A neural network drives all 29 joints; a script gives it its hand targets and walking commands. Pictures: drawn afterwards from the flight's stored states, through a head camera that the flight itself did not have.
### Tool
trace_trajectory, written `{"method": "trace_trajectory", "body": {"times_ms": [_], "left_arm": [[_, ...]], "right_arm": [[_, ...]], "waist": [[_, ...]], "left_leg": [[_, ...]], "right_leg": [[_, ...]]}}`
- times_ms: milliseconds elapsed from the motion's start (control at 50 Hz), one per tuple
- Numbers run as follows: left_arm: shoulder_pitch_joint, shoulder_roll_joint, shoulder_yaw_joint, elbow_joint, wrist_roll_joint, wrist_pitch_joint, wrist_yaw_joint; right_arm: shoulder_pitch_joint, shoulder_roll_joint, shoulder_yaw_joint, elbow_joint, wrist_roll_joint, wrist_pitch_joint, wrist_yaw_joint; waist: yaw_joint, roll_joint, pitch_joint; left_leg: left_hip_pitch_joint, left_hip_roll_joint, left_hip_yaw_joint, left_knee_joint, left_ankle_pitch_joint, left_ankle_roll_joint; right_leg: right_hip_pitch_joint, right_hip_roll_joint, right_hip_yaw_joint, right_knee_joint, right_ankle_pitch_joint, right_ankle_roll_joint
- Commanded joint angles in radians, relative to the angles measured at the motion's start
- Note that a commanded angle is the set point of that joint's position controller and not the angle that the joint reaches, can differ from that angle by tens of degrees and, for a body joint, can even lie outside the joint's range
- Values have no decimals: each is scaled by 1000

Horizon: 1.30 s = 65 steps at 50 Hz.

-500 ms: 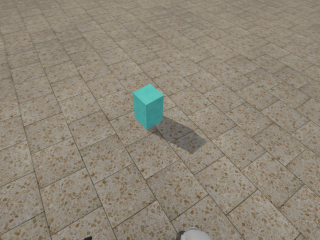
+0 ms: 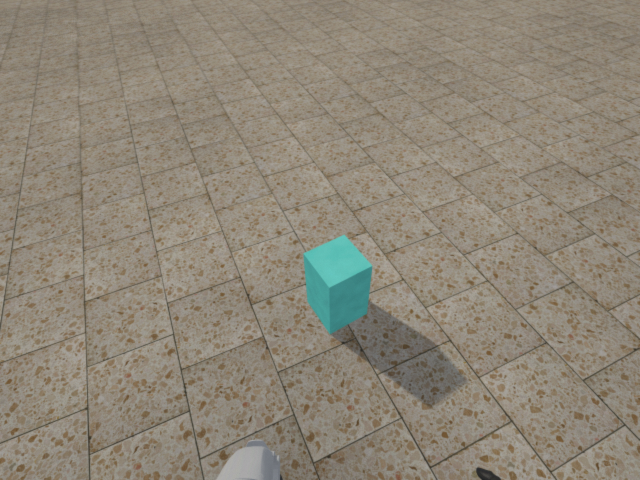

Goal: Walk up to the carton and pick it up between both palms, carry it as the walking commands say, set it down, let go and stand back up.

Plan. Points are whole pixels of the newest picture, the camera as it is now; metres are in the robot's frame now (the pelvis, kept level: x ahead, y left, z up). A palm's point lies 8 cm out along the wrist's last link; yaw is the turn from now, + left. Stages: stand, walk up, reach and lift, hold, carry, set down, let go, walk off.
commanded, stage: walk up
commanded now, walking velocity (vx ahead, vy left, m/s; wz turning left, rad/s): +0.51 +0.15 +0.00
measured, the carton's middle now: (337, 285) +0.87 +0.05 -0.64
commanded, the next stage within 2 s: none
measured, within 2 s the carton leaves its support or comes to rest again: neither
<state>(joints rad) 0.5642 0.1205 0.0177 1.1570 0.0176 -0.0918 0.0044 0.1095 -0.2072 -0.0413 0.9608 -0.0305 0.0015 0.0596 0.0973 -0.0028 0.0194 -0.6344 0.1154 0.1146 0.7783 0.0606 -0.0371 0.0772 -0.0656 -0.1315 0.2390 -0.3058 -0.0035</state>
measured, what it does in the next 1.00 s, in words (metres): walks ahead: left foot, then right foot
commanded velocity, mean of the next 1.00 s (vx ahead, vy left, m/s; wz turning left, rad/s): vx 0.23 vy -0.04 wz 0.00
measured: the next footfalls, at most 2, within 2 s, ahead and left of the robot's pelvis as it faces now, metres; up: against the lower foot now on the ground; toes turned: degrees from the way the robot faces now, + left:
left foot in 0.14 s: +0.25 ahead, +0.16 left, +0.00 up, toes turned +8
right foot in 0.74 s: +0.44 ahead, -0.10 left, +0.00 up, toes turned -7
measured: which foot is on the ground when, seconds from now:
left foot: up 0.00-0.12, down 0.14-0.74, up 0.76-1.00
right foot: down 0.00-0.16, up 0.18-0.72, down 0.74-1.00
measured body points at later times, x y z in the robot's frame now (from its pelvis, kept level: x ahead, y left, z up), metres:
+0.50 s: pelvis +0.25 +0.07 +0.00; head +0.27 +0.11 +0.45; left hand +0.36 +0.31 -0.16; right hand +0.16 -0.17 -0.12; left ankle +0.21 +0.15 -0.75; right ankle +0.33 -0.11 -0.66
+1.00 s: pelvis +0.35 -0.01 +0.00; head +0.37 -0.03 +0.44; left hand +0.37 +0.21 -0.15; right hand +0.37 -0.24 -0.17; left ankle +0.32 +0.14 -0.70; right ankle +0.40 -0.09 -0.75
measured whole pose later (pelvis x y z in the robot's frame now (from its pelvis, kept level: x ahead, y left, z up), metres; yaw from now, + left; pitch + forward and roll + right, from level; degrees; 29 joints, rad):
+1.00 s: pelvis +0.35 -0.01 +0.00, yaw +0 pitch +0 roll +2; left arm 0.25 0.14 0.01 1.08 0.01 -0.02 0.03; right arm 0.24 -0.16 -0.03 1.04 -0.02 0.04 -0.04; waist 0.00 0.02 0.05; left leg -0.35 0.05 0.04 0.84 -0.42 -0.02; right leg -0.27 -0.03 -0.13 0.41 -0.13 -0.07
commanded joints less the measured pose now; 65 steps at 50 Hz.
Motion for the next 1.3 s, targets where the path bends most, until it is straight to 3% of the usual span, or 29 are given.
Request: {"method": "trace_trajectory", "body": {"times_ms": [0, 40, 80, 100, 120, 140, 220, 260, 280, 360, 440, 520, 620, 640, 660, 680, 700, 720, 800, 880, 980, 1000, 1060, 1080, 1120, 1140, 1160, 1200, 1280], "left_arm": [[20, 192, 46, -48, 10, -15, 20], [-25, 238, 66, -65, 16, -13, 34], [-18, 217, 68, -54, 13, -1, 31], [25, 166, 60, -68, 10, 2, 22], [100, 69, 31, -87, -6, 7, 8], [82, 73, 51, -45, -14, 13, 15], [-41, 27, 42, -65, -9, 27, 7], [-143, 66, 62, -91, 22, 44, 10], [-164, 88, 64, -106, 11, 59, 4], [-135, 46, 60, -114, -3, 109, -28], [-260, 87, 58, -165, -14, 114, -46], [-434, 121, 49, -197, 2, 116, -38], [-437, 107, 30, -185, -5, 61, -21], [-327, 109, 36, -153, -6, 51, -7], [-237, 189, 50, -121, 7, 29, 3], [-145, 254, 69, -105, 14, 20, 12], [-124, 280, 61, -102, -2, 17, 20], [-135, 227, 56, -82, -16, 15, 17], [-302, 130, 12, -96, -13, 31, 26], [-339, 152, 15, -132, -1, 47, 27], [-274, 142, 19, -100, -6, 75, 28], [-298, 170, 17, -121, -16, 79, 31], [-277, 269, 71, -184, -20, 84, 57], [-267, 250, 67, -163, -8, 89, 63], [-273, 254, 72, -160, -2, 99, 67], [-298, 241, 71, -180, 38, 121, 39], [-429, 174, 53, -258, 73, 141, 25], [-467, 166, 62, -294, 80, 142, -9], [-386, 148, 53, -253, 39, 138, -34]], "right_arm": [[-115, -47, -7, -81, 8, -45, -1], [42, -54, -15, -47, 13, -54, -21], [207, -94, -41, 14, 5, -58, -37], [365, -186, -67, 77, -3, -65, -48], [459, -246, -76, 88, -5, -75, -53], [454, -267, -81, 73, -10, -80, -53], [248, -85, -21, 44, 3, -107, -56], [361, -149, -38, 83, 0, -117, -75], [399, -120, -22, 117, 18, -115, -77], [298, -95, -5, 68, 20, -114, -75], [363, -88, 6, 90, 21, -116, -68], [497, -61, 1, 121, 14, -96, -89], [456, -78, -15, 112, 2, -69, -90], [440, -110, -27, 125, 5, -64, -90], [470, -80, -13, 117, 27, -68, -88], [520, 12, 12, 105, 49, -74, -92], [527, 39, 26, 117, 62, -62, -100], [468, 42, 16, 133, 57, -50, -109], [372, 46, 8, 106, 25, 14, -83], [379, 50, 16, 126, 6, 59, -98], [248, 19, 24, 85, 16, 54, -102], [323, -6, -7, 136, 4, 42, -96], [155, -48, -31, 33, -2, 34, -87], [123, -26, -32, 29, 2, 30, -83], [232, 12, -18, 20, 8, 13, -64], [442, -40, -43, 106, -7, 24, -69], [532, -220, -76, 114, -16, 23, -100], [359, -215, -60, 77, -41, 37, -128], [277, -154, -53, 37, -10, -15, -111]], "waist": [[-34, -91, 145], [-97, -167, 32], [-161, -76, -84], [-196, 81, -177], [-201, 247, -331], [-196, 115, -287], [-107, 4, -78], [-157, -94, -52], [-139, -27, -14], [-42, 166, 49], [-77, 326, 99], [-153, 164, 128], [-140, 183, 32], [-84, 176, -6], [-79, 36, -19], [-68, -164, -149], [-54, -256, -200], [-60, -136, -137], [-135, -159, -1], [-140, -149, -50], [-93, -186, 8], [-136, -171, -3], [-83, -41, -28], [-65, -119, -6], [-135, -36, -31], [-202, 40, -44], [-268, 264, 47], [-140, 115, 152], [-111, 154, 70]], "left_leg": [[109, -24, 37, -238, -71, 45], [254, -60, 19, -270, -183, 65], [533, -99, 51, -314, -219, 83], [787, 47, -90, -289, -139, 128], [1021, 335, -510, -352, -144, 217], [968, 410, -666, -440, -51, 237], [534, 215, -211, -448, 450, 132], [640, 250, -256, -404, 668, 114], [618, 246, -244, -410, 772, 80], [443, 122, -51, -459, 627, 35], [405, 112, 2, -499, 512, 33], [545, 201, -113, -511, 387, 70], [630, 115, -47, -417, 189, 106], [578, 101, -11, -311, 133, 93], [461, 65, -25, -163, 66, 69], [288, 1, 12, 44, -160, 25], [257, -81, -71, 170, -713, 21], [289, -42, -119, 191, -720, 25], [351, -55, -121, 136, -568, 7], [416, -71, -79, 112, -457, 19], [364, -55, -75, -36, -452, 32], [361, -58, -55, -95, -432, 31], [202, -48, -19, 30, -499, 42], [183, -27, -37, 18, -542, 47], [436, -15, -83, -216, -455, 71], [637, 115, -262, -356, -708, 131], [534, 421, -853, -668, -1050, 190], [319, 394, -704, -696, -918, 172], [374, 216, -414, -555, -297, 119]], "right_leg": [[-62, -255, 77, -41, 453, -71], [-10, -243, 46, 128, 690, -43], [-113, -217, 24, 372, 695, -31], [-300, -148, 18, 606, 417, 1], [-533, -6, 48, 952, -268, 24], [-654, 13, 138, 1082, -258, 26], [-506, -71, 168, 1020, -29, 10], [-594, -35, 173, 981, 14, 4], [-611, -24, 150, 936, 13, 17], [-557, 8, 102, 833, 158, 35], [-576, -11, 40, 713, 253, 41], [-643, -19, 32, 563, 232, 47], [-439, 51, -32, 275, 103, 40], [-300, 62, -28, 165, 134, 31], [-132, -15, 43, 136, 316, 4], [97, -256, 274, 165, 759, -72], [110, -384, 369, 209, 1399, -165], [6, -363, 292, 216, 1512, -185], [-302, -190, 131, 102, 935, -132], [-394, -168, 144, 2, 309, -116], [-429, -172, 196, -47, 18, -133], [-377, -193, 199, -23, -103, -106], [-241, -317, 180, 81, 44, -142], [-271, -335, 184, 99, 47, -153], [-478, -273, 112, 225, -39, -94], [-769, -64, -52, 458, -388, -12], [-1027, 16, 13, 803, -224, 76], [-960, -80, 139, 881, -1, 61], [-766, -25, 125, 918, 129, 90]]}}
